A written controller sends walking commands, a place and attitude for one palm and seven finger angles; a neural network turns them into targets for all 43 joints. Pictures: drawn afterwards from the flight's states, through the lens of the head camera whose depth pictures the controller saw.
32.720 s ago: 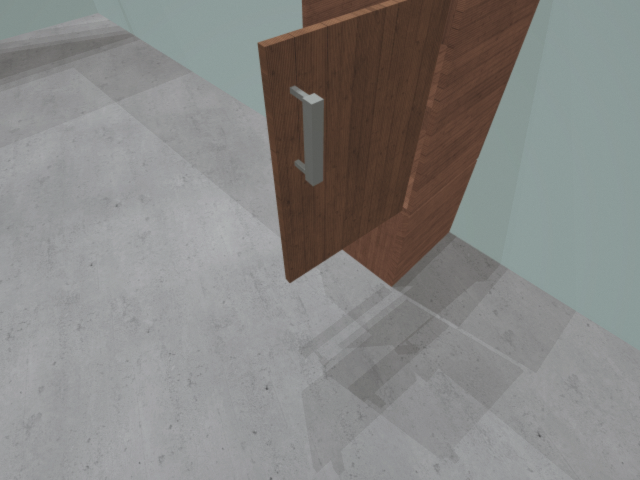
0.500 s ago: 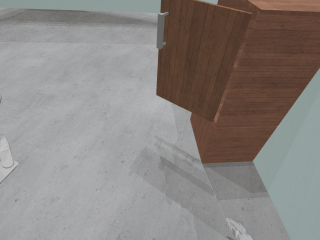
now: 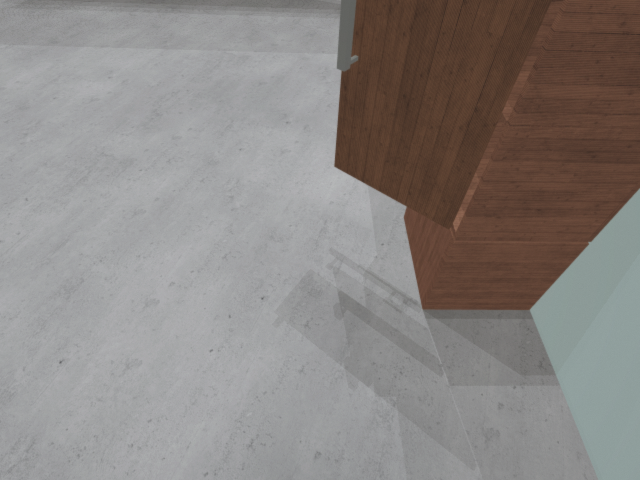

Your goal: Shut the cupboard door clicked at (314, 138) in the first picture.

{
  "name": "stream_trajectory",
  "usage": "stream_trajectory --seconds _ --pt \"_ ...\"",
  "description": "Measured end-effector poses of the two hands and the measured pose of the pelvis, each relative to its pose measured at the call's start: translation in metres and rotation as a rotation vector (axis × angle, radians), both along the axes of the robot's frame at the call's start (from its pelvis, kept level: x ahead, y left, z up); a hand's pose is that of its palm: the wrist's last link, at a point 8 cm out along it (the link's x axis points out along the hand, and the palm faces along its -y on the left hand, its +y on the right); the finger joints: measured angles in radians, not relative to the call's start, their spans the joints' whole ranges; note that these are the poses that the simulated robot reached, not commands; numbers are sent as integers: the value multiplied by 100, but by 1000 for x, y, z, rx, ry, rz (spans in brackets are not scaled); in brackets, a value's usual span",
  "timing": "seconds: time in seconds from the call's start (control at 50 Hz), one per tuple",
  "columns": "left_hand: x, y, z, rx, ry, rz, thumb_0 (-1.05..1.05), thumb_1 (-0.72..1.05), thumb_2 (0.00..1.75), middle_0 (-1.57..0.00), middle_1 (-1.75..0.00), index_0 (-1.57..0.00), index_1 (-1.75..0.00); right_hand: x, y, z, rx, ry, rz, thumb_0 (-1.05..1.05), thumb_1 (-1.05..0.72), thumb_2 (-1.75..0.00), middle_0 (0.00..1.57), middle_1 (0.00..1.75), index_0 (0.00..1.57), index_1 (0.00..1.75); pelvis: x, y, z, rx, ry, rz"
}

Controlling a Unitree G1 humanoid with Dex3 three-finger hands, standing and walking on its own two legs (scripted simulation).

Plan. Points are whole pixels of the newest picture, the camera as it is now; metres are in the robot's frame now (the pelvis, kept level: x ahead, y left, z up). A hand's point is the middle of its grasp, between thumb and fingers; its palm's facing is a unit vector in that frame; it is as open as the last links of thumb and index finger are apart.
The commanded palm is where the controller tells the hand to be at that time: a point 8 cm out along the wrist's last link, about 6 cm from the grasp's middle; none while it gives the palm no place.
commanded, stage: let the arm hang, fingers relaxed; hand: left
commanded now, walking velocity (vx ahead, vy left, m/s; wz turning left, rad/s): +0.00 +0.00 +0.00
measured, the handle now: (351, 30) +1.01 -0.02 +0.10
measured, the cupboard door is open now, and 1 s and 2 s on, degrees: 50 50 50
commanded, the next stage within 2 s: look to check the result in 0.68 s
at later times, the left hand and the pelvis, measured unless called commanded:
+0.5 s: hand out of the picture -0.03 +0.17 -0.17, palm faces +0.01 -0.99 -0.15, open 7.4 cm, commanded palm none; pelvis -0.02 +0.02 +0.01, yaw -3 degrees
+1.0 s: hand out of the picture -0.04 +0.20 -0.17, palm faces -0.01 -0.99 -0.17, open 7.4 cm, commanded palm none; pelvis -0.02 +0.04 +0.01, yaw -3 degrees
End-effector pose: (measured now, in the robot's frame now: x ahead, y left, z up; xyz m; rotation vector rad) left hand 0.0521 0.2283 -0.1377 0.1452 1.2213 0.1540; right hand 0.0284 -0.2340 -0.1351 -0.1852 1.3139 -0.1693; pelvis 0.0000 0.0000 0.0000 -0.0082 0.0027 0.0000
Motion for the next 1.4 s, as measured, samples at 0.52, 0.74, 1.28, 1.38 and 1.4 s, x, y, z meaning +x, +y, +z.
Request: stream_trajectory --seconds 0.52,0.74,1.28,1.38,1.4 --pt "-87 -8 -1 -57 216 6 0 91 90 -20 -30 -20 -30 -94 53 -3 83 142 -103 0 -91 -90 20 30 20 30 -16 19 11 4 -41 -46" --pt "-96 -1 -3 -58 233 4 0 91 90 -20 -30 -20 -30 -105 65 -3 86 150 -120 0 -91 -90 20 30 20 30 -20 28 10 4 -35 -52" --pt "-67 25 1 -15 195 -30 0 91 90 -20 -30 -20 -30 -74 57 -1 55 92 -104 0 -91 -90 20 30 20 30 -15 37 11 6 -31 -60" --pt "-58 27 2 -9 181 -37 0 91 90 -20 -30 -20 -30 -68 53 -1 48 87 -99 0 -91 -90 20 30 20 30 -12 37 11 7 -32 -60" --pt "-56 27 2 -8 178 -38 0 91 90 -20 -30 -20 -30 -67 52 0 47 86 -99 0 -91 -90 20 30 20 30 -12 37 11 7 -32 -60"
